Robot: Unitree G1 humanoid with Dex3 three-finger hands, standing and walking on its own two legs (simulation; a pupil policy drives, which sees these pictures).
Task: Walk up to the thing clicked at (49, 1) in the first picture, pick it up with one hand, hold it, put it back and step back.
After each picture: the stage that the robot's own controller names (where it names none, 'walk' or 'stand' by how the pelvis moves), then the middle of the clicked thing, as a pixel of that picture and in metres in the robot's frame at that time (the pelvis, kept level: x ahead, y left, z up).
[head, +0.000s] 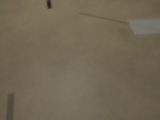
stand; (49, 4) +2.26 +0.59 -0.72
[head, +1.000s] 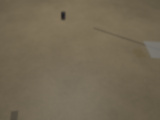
walk; (63, 16) +2.12 +0.30 -0.70
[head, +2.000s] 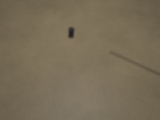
walk; (71, 32) +1.44 +0.13 -0.71
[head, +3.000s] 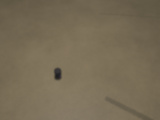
walk; (57, 74) +0.91 +0.22 -0.71
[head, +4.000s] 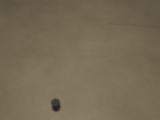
walk; (56, 105) +0.56 +0.20 -0.71
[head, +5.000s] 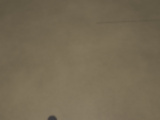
stand; out of the picture +0.41 +0.24 -0.70
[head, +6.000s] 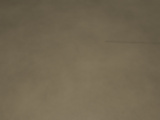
stand; out of the picture +0.38 +0.22 -0.72
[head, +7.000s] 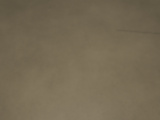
stand; out of the picture +0.37 +0.19 -0.71
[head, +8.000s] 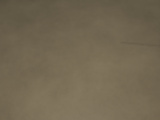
stand; out of the picture +0.37 +0.20 -0.72
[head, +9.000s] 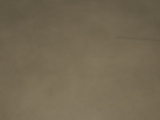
stand; out of the picture +0.36 +0.21 -0.72
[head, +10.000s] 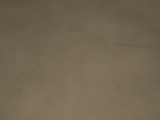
stand; out of the picture +0.34 +0.20 -0.72
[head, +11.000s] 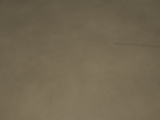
stand; out of the picture +0.34 +0.21 -0.72
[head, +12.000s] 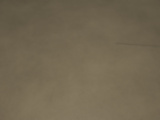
stand; out of the picture +0.34 +0.20 -0.73
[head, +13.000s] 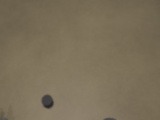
go down; (47, 101) +0.39 +0.19 -0.57
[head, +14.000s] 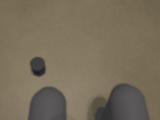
go down; (38, 67) +0.45 +0.18 -0.33
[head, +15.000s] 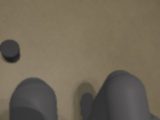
close in; (11, 52) +0.45 +0.20 -0.28
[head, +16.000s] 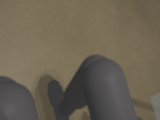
close; out of the picture +0.45 +0.23 -0.24
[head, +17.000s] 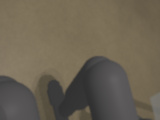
close; out of the picture +0.44 +0.24 -0.24
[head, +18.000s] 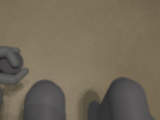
lift; (10, 66) +0.36 +0.24 -0.13
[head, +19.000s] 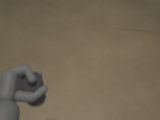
hold; (33, 90) +0.32 +0.18 +0.02
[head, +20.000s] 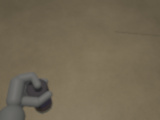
hold; (40, 96) +0.31 +0.16 -0.02
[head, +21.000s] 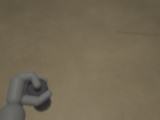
crouch; (39, 95) +0.32 +0.17 -0.02
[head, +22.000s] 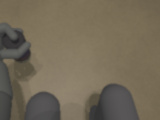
crouch; (18, 47) +0.46 +0.19 -0.11
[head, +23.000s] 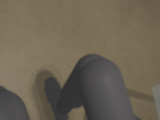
lower; out of the picture +0.48 +0.25 -0.25
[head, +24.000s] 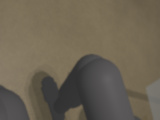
lower; out of the picture +0.48 +0.26 -0.25
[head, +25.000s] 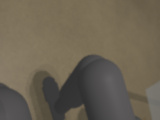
lower; out of the picture +0.48 +0.26 -0.25
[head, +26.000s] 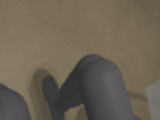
lower; out of the picture +0.47 +0.26 -0.26
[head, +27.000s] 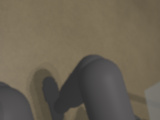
draw back; out of the picture +0.47 +0.24 -0.26
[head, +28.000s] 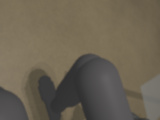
withdraw; out of the picture +0.47 +0.25 -0.26
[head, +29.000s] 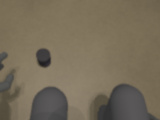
walk; (44, 58) +0.49 +0.17 -0.35
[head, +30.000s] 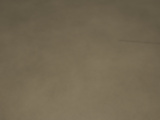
stand; out of the picture +0.40 +0.16 -0.66
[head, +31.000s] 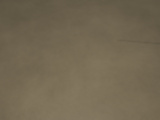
stand; out of the picture +0.40 +0.18 -0.67
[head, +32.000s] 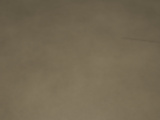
stand; out of the picture +0.40 +0.17 -0.68
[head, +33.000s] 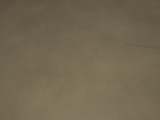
walk; out of the picture +0.42 +0.18 -0.72
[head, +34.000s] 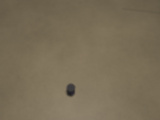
walk; (70, 90) +0.58 +0.08 -0.70
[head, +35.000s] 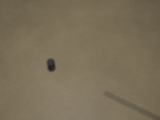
walk; (51, 65) +0.78 +0.27 -0.69
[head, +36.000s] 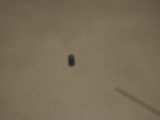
stand; (71, 60) +1.06 +0.19 -0.70
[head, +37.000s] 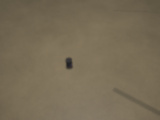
stand; (69, 63) +1.06 +0.20 -0.72
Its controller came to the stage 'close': yes
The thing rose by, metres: 0.70
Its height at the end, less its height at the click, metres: +0.00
